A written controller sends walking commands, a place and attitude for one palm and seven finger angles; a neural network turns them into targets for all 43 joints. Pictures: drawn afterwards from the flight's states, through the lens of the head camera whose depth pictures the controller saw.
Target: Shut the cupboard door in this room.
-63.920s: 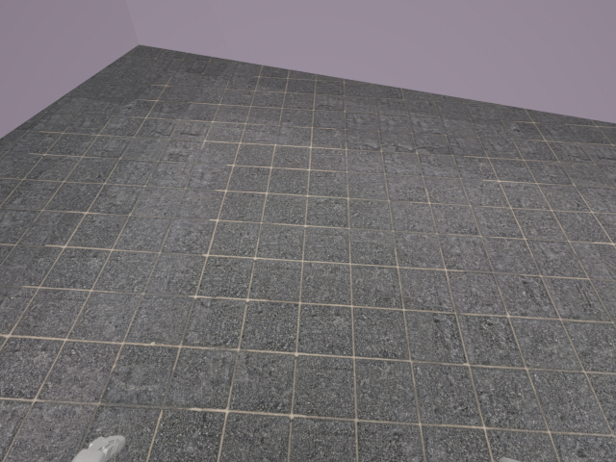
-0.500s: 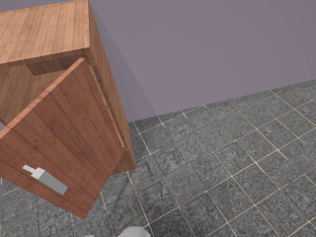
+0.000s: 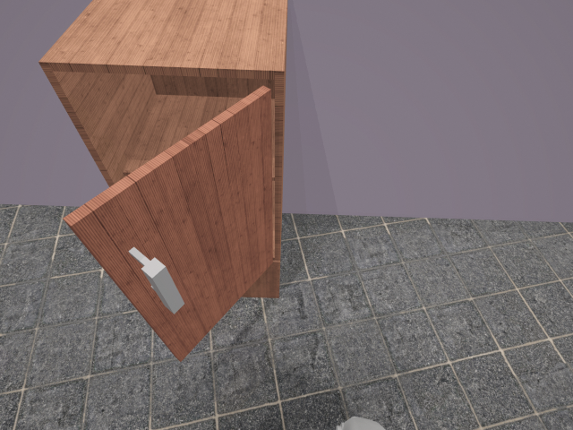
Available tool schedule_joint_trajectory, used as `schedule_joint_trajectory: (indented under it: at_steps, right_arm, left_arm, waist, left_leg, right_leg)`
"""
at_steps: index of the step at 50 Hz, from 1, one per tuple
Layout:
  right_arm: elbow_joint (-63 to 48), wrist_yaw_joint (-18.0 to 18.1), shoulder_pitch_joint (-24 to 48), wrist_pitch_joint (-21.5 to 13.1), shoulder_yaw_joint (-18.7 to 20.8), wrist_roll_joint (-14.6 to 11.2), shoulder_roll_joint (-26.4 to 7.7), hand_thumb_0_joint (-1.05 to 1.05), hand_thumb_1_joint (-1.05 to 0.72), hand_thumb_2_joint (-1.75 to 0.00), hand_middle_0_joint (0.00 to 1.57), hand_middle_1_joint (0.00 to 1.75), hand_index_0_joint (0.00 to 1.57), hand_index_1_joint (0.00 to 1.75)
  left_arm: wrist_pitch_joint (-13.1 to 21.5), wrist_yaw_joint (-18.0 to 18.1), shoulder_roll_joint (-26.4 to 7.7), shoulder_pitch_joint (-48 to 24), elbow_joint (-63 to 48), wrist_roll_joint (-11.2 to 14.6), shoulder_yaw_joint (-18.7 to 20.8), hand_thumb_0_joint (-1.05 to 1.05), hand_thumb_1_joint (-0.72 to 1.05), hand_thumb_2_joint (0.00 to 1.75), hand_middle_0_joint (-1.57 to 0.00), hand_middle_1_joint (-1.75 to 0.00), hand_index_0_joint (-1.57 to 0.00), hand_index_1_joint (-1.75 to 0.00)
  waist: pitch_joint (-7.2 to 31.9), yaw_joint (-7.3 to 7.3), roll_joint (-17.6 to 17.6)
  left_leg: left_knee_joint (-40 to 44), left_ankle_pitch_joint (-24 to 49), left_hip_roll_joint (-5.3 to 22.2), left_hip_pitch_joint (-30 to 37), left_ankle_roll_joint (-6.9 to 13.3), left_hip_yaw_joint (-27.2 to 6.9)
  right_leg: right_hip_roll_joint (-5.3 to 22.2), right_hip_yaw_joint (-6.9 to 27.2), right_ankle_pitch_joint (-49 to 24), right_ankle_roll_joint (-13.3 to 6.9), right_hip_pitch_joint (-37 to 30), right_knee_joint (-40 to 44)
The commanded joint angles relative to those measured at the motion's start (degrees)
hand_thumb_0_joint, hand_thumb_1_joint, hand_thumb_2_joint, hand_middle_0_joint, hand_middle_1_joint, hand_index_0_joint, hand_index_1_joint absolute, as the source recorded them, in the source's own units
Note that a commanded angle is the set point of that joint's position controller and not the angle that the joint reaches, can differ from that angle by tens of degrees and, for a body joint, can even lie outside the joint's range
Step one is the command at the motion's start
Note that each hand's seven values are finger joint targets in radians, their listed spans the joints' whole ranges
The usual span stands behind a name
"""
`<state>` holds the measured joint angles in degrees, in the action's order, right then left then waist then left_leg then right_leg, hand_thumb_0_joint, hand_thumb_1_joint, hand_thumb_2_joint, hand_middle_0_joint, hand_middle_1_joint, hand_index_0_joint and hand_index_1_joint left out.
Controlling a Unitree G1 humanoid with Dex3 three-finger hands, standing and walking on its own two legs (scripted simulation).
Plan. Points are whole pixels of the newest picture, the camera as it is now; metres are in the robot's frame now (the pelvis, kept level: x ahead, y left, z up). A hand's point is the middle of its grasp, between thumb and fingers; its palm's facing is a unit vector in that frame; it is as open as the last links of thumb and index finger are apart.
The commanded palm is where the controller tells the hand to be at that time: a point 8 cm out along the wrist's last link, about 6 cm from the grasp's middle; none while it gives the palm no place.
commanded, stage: turn or walk to find it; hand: left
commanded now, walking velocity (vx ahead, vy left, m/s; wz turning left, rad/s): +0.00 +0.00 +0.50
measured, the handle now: (156, 280) +0.33 +0.23 -0.04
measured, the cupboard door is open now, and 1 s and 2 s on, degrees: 53 53 53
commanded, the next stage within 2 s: stand and wait in 0.60 s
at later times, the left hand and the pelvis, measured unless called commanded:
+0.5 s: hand out of the picture +0.00 +0.17 -0.16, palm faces +0.32 -0.92 -0.24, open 7.3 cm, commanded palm none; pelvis +0.00 -0.03 +0.00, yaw +17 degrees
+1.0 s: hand out of the picture -0.01 +0.17 -0.16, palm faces +0.41 -0.88 -0.26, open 7.3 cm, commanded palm none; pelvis +0.01 -0.04 -0.01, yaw +22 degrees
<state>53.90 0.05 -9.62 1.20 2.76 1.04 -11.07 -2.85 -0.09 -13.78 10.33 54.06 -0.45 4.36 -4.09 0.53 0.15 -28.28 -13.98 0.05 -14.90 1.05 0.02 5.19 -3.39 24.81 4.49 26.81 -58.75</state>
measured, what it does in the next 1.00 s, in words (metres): steps on the spot, turning left: right foot, then left foot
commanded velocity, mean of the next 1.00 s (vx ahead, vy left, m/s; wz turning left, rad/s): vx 0.00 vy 0.00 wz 0.29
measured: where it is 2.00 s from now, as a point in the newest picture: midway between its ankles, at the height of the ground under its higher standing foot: outside the picture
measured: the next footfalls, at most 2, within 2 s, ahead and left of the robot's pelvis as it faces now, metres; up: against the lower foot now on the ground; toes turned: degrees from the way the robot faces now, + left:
right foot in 0.16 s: +0.06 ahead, -0.14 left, +0.00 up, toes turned +0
left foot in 0.56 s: -0.02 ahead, +0.10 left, +0.00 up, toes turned +23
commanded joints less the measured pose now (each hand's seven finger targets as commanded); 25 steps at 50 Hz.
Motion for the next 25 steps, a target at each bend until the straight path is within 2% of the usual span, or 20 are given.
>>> schedule_joint_trajectory:
  at_steps: [1,3,4,5,6,7,8,9,10,11,12,14,15,16,18,21,23,24,25]
  right_arm:
    - [-3.64,0.82,-2.17,-0.55,3.17,0.39,-11.54,0.00,-0.90,-0.90,0.20,0.30,0.20,0.30]
    - [-3.99,0.65,-1.37,-0.27,3.45,0.46,-11.73,0.00,-0.90,-0.90,0.20,0.30,0.20,0.30]
    - [-4.18,0.55,-0.95,-0.21,3.40,0.39,-11.54,0.00,-0.90,-0.90,0.20,0.30,0.20,0.30]
    - [-4.50,0.49,-0.24,-0.14,3.46,0.31,-11.52,0.00,-0.90,-0.90,0.20,0.30,0.20,0.30]
    - [-4.92,0.39,0.82,-0.09,3.50,0.03,-11.00,0.00,-0.90,-0.90,0.20,0.30,0.20,0.30]
    - [-5.38,0.07,0.35,-0.10,3.33,-0.48,-8.63,0.00,-0.90,-0.90,0.20,0.30,0.20,0.30]
    - [-6.97,-0.21,0.50,-0.08,2.73,-0.75,-4.62,0.00,-0.90,-0.90,0.20,0.30,0.20,0.30]
    - [-7.59,0.00,1.76,0.62,3.40,-0.42,-7.40,0.00,-0.90,-0.90,0.20,0.30,0.20,0.30]
    - [-6.64,-0.22,1.25,1.24,3.73,-0.22,-7.51,0.00,-0.90,-0.90,0.20,0.30,0.20,0.30]
    - [-5.21,-0.53,0.43,1.63,3.81,-0.06,-7.15,0.00,-0.90,-0.90,0.20,0.30,0.20,0.30]
    - [-4.17,-0.93,-0.25,1.81,3.79,0.11,-7.51,0.00,-0.90,-0.90,0.20,0.30,0.20,0.30]
    - [-3.51,-1.45,-1.56,1.97,3.61,0.10,-6.08,0.00,-0.90,-0.90,0.20,0.30,0.20,0.30]
    - [-3.65,-1.60,-1.20,1.93,3.22,0.10,-5.65,0.00,-0.90,-0.90,0.20,0.30,0.20,0.30]
    - [-3.81,-1.62,-0.18,1.97,3.06,0.05,-5.39,0.00,-0.90,-0.90,0.20,0.30,0.20,0.30]
    - [-4.47,-1.61,2.38,1.74,2.61,-0.05,-4.88,0.00,-0.90,-0.90,0.20,0.30,0.20,0.30]
    - [-5.16,-1.61,4.42,1.16,1.87,-0.32,-4.06,0.00,-0.90,-0.90,0.20,0.30,0.20,0.30]
    - [-5.24,-1.47,4.13,0.74,1.61,-0.48,-3.93,0.00,-0.90,-0.90,0.20,0.30,0.20,0.30]
    - [-5.03,-1.38,3.18,0.58,1.59,-0.56,-3.86,0.00,-0.90,-0.90,0.20,0.30,0.20,0.30]
    - [-4.62,-1.31,1.66,0.28,1.58,-0.54,-4.36,0.00,-0.90,-0.90,0.20,0.30,0.20,0.30]
  left_arm:
    - [1.27,0.39,-2.82,-0.71,-5.28,-0.03,0.34,0.00,0.90,0.90,-0.20,-0.30,-0.20,-0.30]
    - [1.59,0.49,-2.49,-0.15,-5.58,0.10,0.23,0.00,0.90,0.90,-0.20,-0.30,-0.20,-0.30]
    - [1.89,0.57,-3.05,0.67,-5.53,0.22,0.15,0.00,0.90,0.90,-0.20,-0.30,-0.20,-0.30]
    - [2.19,0.65,-3.03,2.71,-5.24,0.31,0.25,0.00,0.90,0.90,-0.20,-0.30,-0.20,-0.30]
    - [2.62,0.80,-3.63,5.18,-4.62,0.28,0.58,0.00,0.90,0.90,-0.20,-0.30,-0.20,-0.30]
    - [3.33,1.10,-6.65,7.48,-4.20,-0.22,1.15,0.00,0.90,0.90,-0.20,-0.30,-0.20,-0.30]
    - [3.73,1.55,-12.34,8.55,-4.40,-1.18,2.18,0.00,0.90,0.90,-0.20,-0.30,-0.20,-0.30]
    - [3.31,1.72,-13.12,8.21,-5.16,-0.69,2.33,0.00,0.90,0.90,-0.20,-0.30,-0.20,-0.30]
    - [3.45,2.02,-10.53,4.68,-5.89,-0.63,2.03,0.00,0.90,0.90,-0.20,-0.30,-0.20,-0.30]
    - [3.56,2.11,-9.28,1.81,-6.51,-0.63,1.91,0.00,0.90,0.90,-0.20,-0.30,-0.20,-0.30]
    - [3.48,1.95,-8.07,-0.02,-7.14,-0.64,1.47,0.00,0.90,0.90,-0.20,-0.30,-0.20,-0.30]
    - [3.59,2.03,-6.85,-1.37,-7.49,-0.99,1.20,0.00,0.90,0.90,-0.20,-0.30,-0.20,-0.30]
    - [3.67,2.01,-6.93,-0.27,-7.53,-1.09,1.21,0.00,0.90,0.90,-0.20,-0.30,-0.20,-0.30]
    - [3.65,1.95,-7.19,1.40,-7.17,-1.10,1.30,0.00,0.90,0.90,-0.20,-0.30,-0.20,-0.30]
    - [3.57,1.84,-8.13,4.35,-6.01,-1.07,1.62,0.00,0.90,0.90,-0.20,-0.30,-0.20,-0.30]
    - [3.40,1.62,-9.63,6.64,-4.99,-1.22,2.22,0.00,0.90,0.90,-0.20,-0.30,-0.20,-0.30]
    - [3.34,1.52,-10.34,7.54,-4.34,-1.23,2.52,0.00,0.90,0.90,-0.20,-0.30,-0.20,-0.30]
    - [3.26,1.49,-10.43,7.18,-4.04,-1.27,2.64,0.00,0.90,0.90,-0.20,-0.30,-0.20,-0.30]
    - [3.17,1.48,-10.56,6.45,-4.07,-1.09,2.72,0.00,0.90,0.90,-0.20,-0.30,-0.20,-0.30]
  waist:
    - [5.59,-1.66,-8.53]
    - [5.63,-1.47,-10.17]
    - [5.82,-1.01,-9.71]
    - [7.05,0.02,-9.08]
    - [7.60,1.52,-8.54]
    - [9.35,2.39,-0.86]
    - [8.22,3.02,16.75]
    - [7.04,3.32,13.52]
    - [5.30,1.29,8.12]
    - [4.12,0.20,10.12]
    - [2.97,-0.67,8.65]
    - [2.33,-1.51,9.35]
    - [2.89,-0.91,10.39]
    - [3.20,-0.13,9.92]
    - [3.87,1.57,10.03]
    - [4.91,2.97,10.78]
    - [6.23,3.23,10.99]
    - [6.96,2.78,11.18]
    - [7.69,1.74,10.33]
  left_leg:
    - [8.29,16.09,13.15,5.05,8.14,-13.68]
    - [6.59,17.80,12.25,3.29,7.67,-14.75]
    - [5.08,20.16,12.09,1.95,7.44,-15.51]
    - [3.05,21.06,11.22,0.94,6.71,-15.42]
    - [-0.16,17.88,9.46,-2.68,4.79,-14.38]
    - [-7.30,8.28,4.89,-8.85,1.34,-11.07]
    - [-21.86,-15.49,-3.90,-19.31,-3.08,-1.64]
    - [-33.74,-21.52,-2.11,-17.80,-3.01,-4.11]
    - [-40.01,-17.18,-0.60,-17.62,-2.85,-6.05]
    - [-43.39,-14.59,0.53,-18.21,-3.20,-5.65]
    - [-45.07,-11.24,1.29,-17.79,-3.73,-4.63]
    - [-41.55,-9.15,1.68,-16.19,-4.47,-2.50]
    - [-38.28,-9.17,1.56,-15.35,-4.73,-1.38]
    - [-35.25,-9.39,1.40,-14.95,-4.94,-0.40]
    - [-28.34,-10.74,1.45,-14.23,-5.23,1.28]
    - [-19.24,-12.12,1.05,-11.72,-4.93,3.55]
    - [-14.76,-12.06,0.62,-9.31,-4.50,4.62]
    - [-11.49,-11.09,0.56,-7.55,-4.38,5.19]
    - [-7.37,-8.16,0.64,-4.97,-4.13,5.60]
  right_leg:
    - [-0.76,0.26,0.48,0.54,0.02,8.67]
    - [-2.29,-0.80,0.03,0.33,-4.03,14.96]
    - [-2.95,-1.03,-1.40,0.23,-7.00,18.85]
    - [-3.41,-1.31,-5.11,0.08,-10.84,24.09]
    - [-2.66,-1.36,-11.52,-0.15,-16.79,31.34]
    - [3.43,4.23,-15.07,-1.75,-24.40,38.47]
    - [19.50,20.55,-22.38,-8.29,-28.02,41.71]
    - [24.90,22.00,-25.75,-13.36,-20.57,42.23]
    - [21.65,16.80,-21.02,-13.70,-16.80,42.31]
    - [19.30,14.78,-16.85,-12.40,-15.02,42.56]
    - [16.65,10.69,-15.73,-11.15,-13.89,41.92]
    - [14.60,4.31,-18.00,-9.84,-13.47,41.36]
    - [13.80,2.84,-19.60,-9.50,-14.83,40.96]
    - [13.81,1.92,-20.86,-9.67,-16.47,40.74]
    - [14.68,1.18,-25.06,-10.63,-19.74,39.63]
    - [15.73,-0.52,-31.24,-11.34,-22.60,37.25]
    - [16.37,-1.14,-35.54,-11.32,-23.86,35.24]
    - [16.51,-1.98,-35.95,-10.70,-24.30,33.88]
    - [16.59,-3.06,-35.54,-9.62,-23.52,31.86]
